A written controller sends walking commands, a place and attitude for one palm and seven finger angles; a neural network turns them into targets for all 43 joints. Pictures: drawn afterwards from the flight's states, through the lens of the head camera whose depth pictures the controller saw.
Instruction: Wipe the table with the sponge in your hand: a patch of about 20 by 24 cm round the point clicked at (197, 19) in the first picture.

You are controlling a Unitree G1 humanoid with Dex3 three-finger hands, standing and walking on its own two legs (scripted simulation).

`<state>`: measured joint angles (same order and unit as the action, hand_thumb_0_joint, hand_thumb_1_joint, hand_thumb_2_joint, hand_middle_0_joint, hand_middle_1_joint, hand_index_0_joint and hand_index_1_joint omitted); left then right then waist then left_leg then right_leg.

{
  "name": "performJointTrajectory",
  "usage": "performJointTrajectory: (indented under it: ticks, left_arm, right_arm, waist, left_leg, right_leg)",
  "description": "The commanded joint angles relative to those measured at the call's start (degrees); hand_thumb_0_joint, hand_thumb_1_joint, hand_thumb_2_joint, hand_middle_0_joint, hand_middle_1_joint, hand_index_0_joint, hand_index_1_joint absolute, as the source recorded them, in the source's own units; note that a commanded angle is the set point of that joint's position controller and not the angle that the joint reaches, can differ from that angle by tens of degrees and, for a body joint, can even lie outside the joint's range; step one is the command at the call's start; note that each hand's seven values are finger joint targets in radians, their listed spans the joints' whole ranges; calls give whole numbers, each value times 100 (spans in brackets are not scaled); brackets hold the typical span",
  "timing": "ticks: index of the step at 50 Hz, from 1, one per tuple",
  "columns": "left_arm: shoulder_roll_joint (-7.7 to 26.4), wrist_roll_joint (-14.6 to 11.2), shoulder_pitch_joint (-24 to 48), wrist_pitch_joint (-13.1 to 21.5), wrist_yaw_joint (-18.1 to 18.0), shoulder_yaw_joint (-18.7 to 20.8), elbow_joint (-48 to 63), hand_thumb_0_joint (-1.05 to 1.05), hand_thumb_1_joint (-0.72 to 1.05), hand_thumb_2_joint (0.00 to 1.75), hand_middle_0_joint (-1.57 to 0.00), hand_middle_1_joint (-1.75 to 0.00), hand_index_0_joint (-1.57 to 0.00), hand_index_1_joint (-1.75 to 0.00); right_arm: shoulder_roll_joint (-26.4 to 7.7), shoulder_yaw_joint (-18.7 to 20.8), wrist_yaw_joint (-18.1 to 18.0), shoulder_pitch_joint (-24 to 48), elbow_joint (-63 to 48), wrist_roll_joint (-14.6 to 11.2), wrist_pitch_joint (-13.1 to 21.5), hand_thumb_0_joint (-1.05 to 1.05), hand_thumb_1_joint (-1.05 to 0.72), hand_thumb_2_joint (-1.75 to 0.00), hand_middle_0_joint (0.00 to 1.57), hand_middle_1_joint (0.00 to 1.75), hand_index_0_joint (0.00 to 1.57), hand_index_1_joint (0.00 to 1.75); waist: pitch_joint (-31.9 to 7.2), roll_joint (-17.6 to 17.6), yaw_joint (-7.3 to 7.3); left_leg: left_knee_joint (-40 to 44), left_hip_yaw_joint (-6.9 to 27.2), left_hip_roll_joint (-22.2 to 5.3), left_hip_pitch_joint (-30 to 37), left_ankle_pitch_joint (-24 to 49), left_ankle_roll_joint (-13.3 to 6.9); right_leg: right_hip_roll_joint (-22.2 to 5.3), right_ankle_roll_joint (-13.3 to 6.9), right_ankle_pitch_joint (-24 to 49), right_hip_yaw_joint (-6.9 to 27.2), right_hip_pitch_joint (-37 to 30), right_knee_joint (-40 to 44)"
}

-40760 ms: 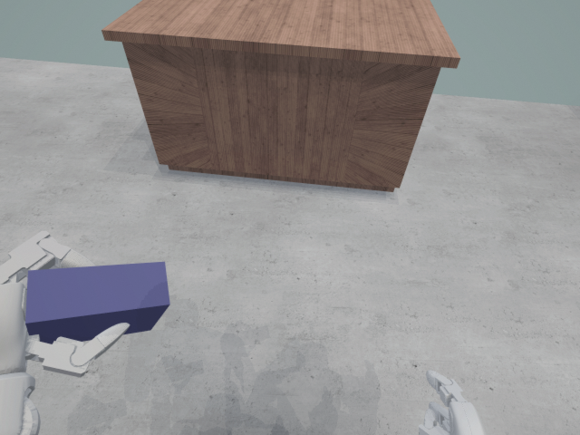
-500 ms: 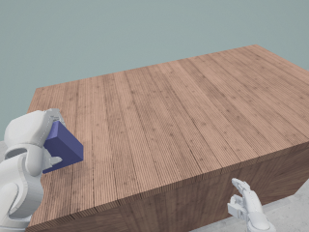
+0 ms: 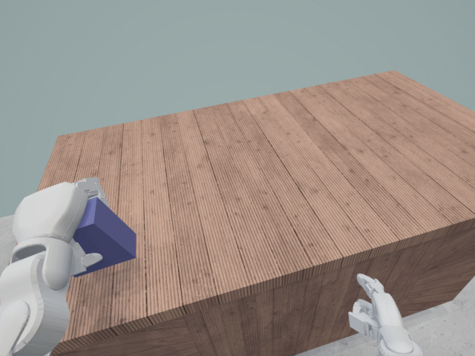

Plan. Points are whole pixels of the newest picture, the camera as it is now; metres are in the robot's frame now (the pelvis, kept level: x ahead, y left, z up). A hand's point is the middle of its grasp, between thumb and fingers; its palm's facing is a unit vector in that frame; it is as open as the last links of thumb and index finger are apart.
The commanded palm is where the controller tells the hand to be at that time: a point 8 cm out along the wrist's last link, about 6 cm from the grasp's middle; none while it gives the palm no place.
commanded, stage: bring the sponge back beside the body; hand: left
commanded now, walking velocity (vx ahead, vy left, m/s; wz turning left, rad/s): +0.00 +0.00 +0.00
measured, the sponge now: (92, 245) +0.22 +0.29 +0.11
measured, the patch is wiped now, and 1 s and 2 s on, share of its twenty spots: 1.00 1.00 1.00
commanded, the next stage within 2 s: step back with the hand held close in 1.08 s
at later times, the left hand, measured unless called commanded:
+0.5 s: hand (81, 243) +0.20 +0.27 +0.15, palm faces +0.18 -0.15 -0.97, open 9.3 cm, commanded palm +0.16 +0.27 +0.22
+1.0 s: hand (82, 251) +0.19 +0.27 +0.14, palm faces +0.18 -0.16 -0.97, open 9.3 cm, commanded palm +0.15 +0.27 +0.21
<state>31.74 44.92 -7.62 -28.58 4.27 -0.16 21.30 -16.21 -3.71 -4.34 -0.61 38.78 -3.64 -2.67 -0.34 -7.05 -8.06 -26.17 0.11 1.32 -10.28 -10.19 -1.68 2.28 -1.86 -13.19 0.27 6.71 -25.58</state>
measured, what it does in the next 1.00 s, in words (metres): stands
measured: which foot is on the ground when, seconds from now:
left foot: down 0.00-1.00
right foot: down 0.00-1.00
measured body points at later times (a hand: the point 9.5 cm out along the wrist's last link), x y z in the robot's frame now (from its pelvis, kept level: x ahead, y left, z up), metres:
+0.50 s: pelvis +0.00 -0.01 +0.00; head -0.04 -0.06 +0.44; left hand +0.19 +0.28 +0.20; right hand +0.26 -0.20 -0.07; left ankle +0.05 +0.10 -0.74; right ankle +0.01 -0.10 -0.74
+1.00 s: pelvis +0.00 -0.01 +0.00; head -0.04 -0.05 +0.44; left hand +0.18 +0.28 +0.19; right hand +0.26 -0.20 -0.06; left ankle +0.05 +0.10 -0.74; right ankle +0.01 -0.10 -0.74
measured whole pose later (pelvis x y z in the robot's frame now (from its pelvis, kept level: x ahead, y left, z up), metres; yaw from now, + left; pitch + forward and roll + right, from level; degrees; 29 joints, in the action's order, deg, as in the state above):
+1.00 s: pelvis +0.00 -0.01 +0.00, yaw +0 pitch -7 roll -1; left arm 30.8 44.7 -15.6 -26.8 2.4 0.4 24.5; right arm -15.6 -4.0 -3.8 -1.2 38.5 -2.8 -1.6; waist -0.5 -7.2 -8.2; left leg -27.3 0.7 0.2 -9.6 -11.0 -0.8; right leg 3.5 -2.8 -13.3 0.0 5.5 -25.5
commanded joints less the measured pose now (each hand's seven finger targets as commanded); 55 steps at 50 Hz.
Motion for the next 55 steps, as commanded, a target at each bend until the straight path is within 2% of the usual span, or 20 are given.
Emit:
performJointTrajectory:
  ticks: [1, 2, 5, 7, 8, 11, 16, 17, 20, 22, 30, 32, 33, 39, 42, 45, 48, 50, 52, 55]
  left_arm:
    - [1442, 244, 1319, 70, -341, 1081, 1060, 0, 10, 130, -120, -160, -120, -160]
    - [1655, 232, 1552, 92, -369, 1220, 1179, 0, 10, 130, -120, -160, -120, -160]
    - [1273, 245, 1283, 83, -355, 919, 1021, 0, 10, 130, -120, -160, -120, -160]
    - [1493, 251, 1374, 134, -376, 1088, 1407, 0, 10, 130, -120, -160, -120, -160]
    - [1252, 225, 1209, 118, -353, 906, 1375, 0, 10, 130, -120, -160, -120, -160]
    - [1311, 243, 1047, 133, -361, 991, 1270, 0, 10, 130, -120, -160, -120, -160]
    - [1288, 240, 969, 162, -403, 996, 1300, 0, 10, 130, -120, -160, -120, -160]
    - [1518, 235, 1116, 194, -433, 1174, 1438, 0, 10, 130, -120, -160, -120, -160]
    - [1217, 234, 779, 175, -423, 977, 1241, 0, 10, 130, -120, -160, -120, -160]
    - [1469, 201, 870, 216, -452, 1173, 1529, 0, 10, 130, -120, -160, -120, -160]
    - [1174, 201, 346, 240, -455, 1000, 1443, 0, 10, 130, -120, -160, -120, -160]
    - [1443, 241, 581, 310, -505, 1194, 1819, 0, 10, 130, -120, -160, -120, -160]
    - [1229, 242, 467, 291, -507, 1035, 1721, 0, 10, 130, -120, -160, -120, -160]
    - [1212, 230, 379, 297, -535, 1067, 1449, 0, 10, 130, -120, -160, -120, -160]
    - [1402, 197, 662, 319, -524, 1150, 1652, 0, 10, 130, -120, -160, -120, -160]
    - [1114, 197, 335, 292, -486, 948, 1344, 0, 10, 130, -120, -160, -120, -160]
    - [1227, 234, 524, 344, -513, 1028, 1746, 0, 10, 130, -120, -160, -120, -160]
    - [1106, 198, 163, 294, -499, 995, 1427, 0, 10, 130, -120, -160, -120, -160]
    - [1439, 205, 420, 341, -530, 1251, 1726, 0, 10, 130, -120, -160, -120, -160]
    - [1148, 180, 213, 285, -518, 1053, 1394, 0, 10, 130, -120, -160, -120, -160]
  right_arm:
    - [-441, 154, 0, 1721, -1286, 7, 401, 0, -90, -90, 20, 30, 20, 30]
    - [-470, 156, -22, 1795, -1268, -12, 428, 0, -90, -90, 20, 30, 20, 30]
    - [-424, 146, -11, 1736, -1300, 7, 452, 0, -90, -90, 20, 30, 20, 30]
    - [-439, 156, -4, 1821, -1317, 0, 487, 0, -90, -90, 20, 30, 20, 30]
    - [-394, 144, 3, 1780, -1397, 10, 491, 0, -90, -90, 20, 30, 20, 30]
    - [-415, 161, 5, 1721, -1307, 11, 461, 0, -90, -90, 20, 30, 20, 30]
    - [-414, 158, -10, 1697, -1306, 20, 470, 0, -90, -90, 20, 30, 20, 30]
    - [-437, 169, -28, 1729, -1311, 23, 507, 0, -90, -90, 20, 30, 20, 30]
    - [-430, 167, -13, 1669, -1304, 47, 501, 0, -90, -90, 20, 30, 20, 30]
    - [-436, 173, 2, 1737, -1312, 32, 523, 0, -90, -90, 20, 30, 20, 30]
    - [-422, 181, 31, 1615, -1304, 73, 484, 0, -90, -90, 20, 30, 20, 30]
    - [-434, 201, 24, 1707, -1315, 63, 520, 0, -90, -90, 20, 30, 20, 30]
    - [-384, 179, 31, 1651, -1378, 75, 524, 0, -90, -90, 20, 30, 20, 30]
    - [-385, 186, 21, 1633, -1283, 63, 524, 0, -90, -90, 20, 30, 20, 30]
    - [-421, 191, -6, 1722, -1298, 63, 535, 0, -90, -90, 20, 30, 20, 30]
    - [-417, 188, -3, 1621, -1268, 82, 528, 0, -90, -90, 20, 30, 20, 30]
    - [-374, 181, 13, 1690, -1362, 85, 582, 0, -90, -90, 20, 30, 20, 30]
    - [-397, 187, 26, 1619, -1273, 101, 540, 0, -90, -90, 20, 30, 20, 30]
    - [-425, 202, 27, 1709, -1284, 81, 552, 0, -90, -90, 20, 30, 20, 30]
    - [-414, 191, 27, 1606, -1270, 82, 501, 0, -90, -90, 20, 30, 20, 30]
  waist:
    - [-844, 347, -50]
    - [-801, 233, -14]
    - [-828, 145, -59]
    - [-936, 59, -48]
    - [-936, 63, -81]
    - [-869, 350, -42]
    - [-802, 242, -41]
    - [-799, 190, -30]
    - [-762, 304, -56]
    - [-799, 153, -33]
    - [-667, 346, -36]
    - [-787, 127, -22]
    - [-818, 29, -69]
    - [-616, 393, -21]
    - [-563, 230, -1]
    - [-593, 405, -21]
    - [-862, -55, -85]
    - [-600, 388, -53]
    - [-684, 147, -39]
    - [-576, 362, -42]
  left_leg:
    - [371, 660, -53, 378, 295, -6]
    - [394, 650, -65, 374, 124, -3]
    - [389, 654, -53, 397, 240, -7]
    - [392, 678, -71, 445, 261, -11]
    - [345, 648, -36, 399, 283, -27]
    - [341, 652, -43, 413, 248, -21]
    - [319, 632, -30, 409, 187, -29]
    - [335, 645, -52, 403, 86, -22]
    - [253, 615, -29, 419, 287, -29]
    - [267, 630, -45, 441, 243, -18]
    - [208, 596, -33, 435, 367, -41]
    - [218, 617, -41, 499, 313, -34]
    - [204, 600, -14, 448, 357, -42]
    - [192, 603, -24, 444, 308, -39]
    - [230, 602, -40, 462, 161, -36]
    - [197, 573, -24, 439, 248, -37]
    - [203, 595, -9, 459, 339, -35]
    - [210, 588, -37, 423, 405, -32]
    - [233, 603, -54, 439, 283, -22]
    - [252, 583, -44, 382, 300, -30]
  right_leg:
    - [-143, -298, 66, 727, 190, 640]
    - [-115, -330, -122, 862, 221, 672]
    - [-116, -329, 24, 657, 189, 615]
    - [-102, -346, 55, 795, 112, 583]
    - [-117, -339, 62, 650, 95, 578]
    - [-130, -284, -14, 715, 198, 651]
    - [-127, -282, -95, 743, 254, 683]
    - [-104, -321, -191, 875, 223, 676]
    - [-106, -310, 1, 737, 246, 672]
    - [-115, -324, -40, 904, 207, 679]
    - [-107, -286, 79, 741, 271, 707]
    - [-96, -317, 13, 931, 224, 682]
    - [-100, -326, 52, 756, 175, 654]
    - [-113, -284, -62, 853, 330, 760]
    - [-117, -300, -187, 971, 338, 802]
    - [-119, -279, -106, 798, 305, 790]
    - [-114, -338, 36, 803, 117, 664]
    - [-102, -296, 91, 742, 240, 726]
    - [-101, -320, -16, 932, 210, 717]
    - [-88, -284, -9, 720, 257, 738]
